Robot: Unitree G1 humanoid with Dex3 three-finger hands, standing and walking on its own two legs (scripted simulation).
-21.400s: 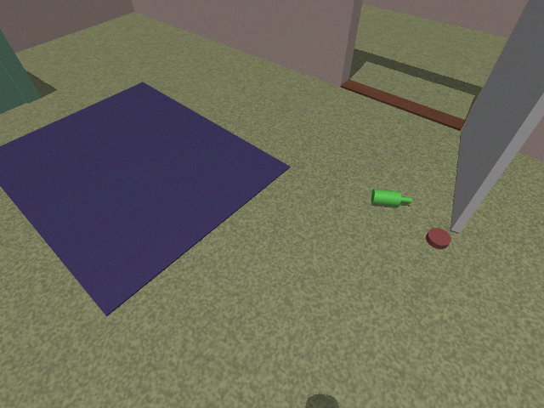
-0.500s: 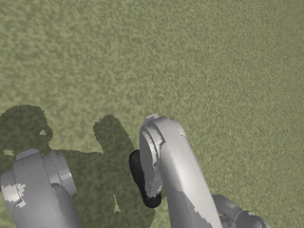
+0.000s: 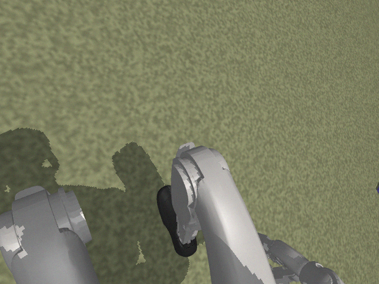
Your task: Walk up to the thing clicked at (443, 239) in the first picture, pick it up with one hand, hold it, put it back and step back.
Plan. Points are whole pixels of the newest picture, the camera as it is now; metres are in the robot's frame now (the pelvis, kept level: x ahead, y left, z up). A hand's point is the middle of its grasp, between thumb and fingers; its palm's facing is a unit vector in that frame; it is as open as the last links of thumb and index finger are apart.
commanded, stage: close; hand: left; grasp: from above
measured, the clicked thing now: out of the picture +0.41 +0.34 -0.29
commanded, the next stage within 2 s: settle in 0.72 s
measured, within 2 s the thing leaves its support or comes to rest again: leaves its support in 1.08 s
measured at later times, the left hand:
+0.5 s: hand out of the picture +0.39 +0.33 -0.26, palm faces -0.43 -0.15 -0.89, open 11.2 cm
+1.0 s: hand out of the picture +0.40 +0.33 -0.25, palm faces -0.42 -0.20 -0.89, open 11.2 cm
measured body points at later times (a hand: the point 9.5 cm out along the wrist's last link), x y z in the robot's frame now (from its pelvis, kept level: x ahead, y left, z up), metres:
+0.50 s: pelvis +0.00 +0.00 +0.00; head +0.26 +0.14 +0.34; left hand +0.41 +0.33 -0.21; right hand +0.08 -0.25 -0.06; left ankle +0.06 +0.12 -0.27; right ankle +0.12 -0.14 -0.27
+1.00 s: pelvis +0.00 +0.00 +0.00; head +0.25 +0.14 +0.34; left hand +0.42 +0.34 -0.20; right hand +0.08 -0.26 -0.05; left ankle +0.06 +0.12 -0.27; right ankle +0.12 -0.14 -0.26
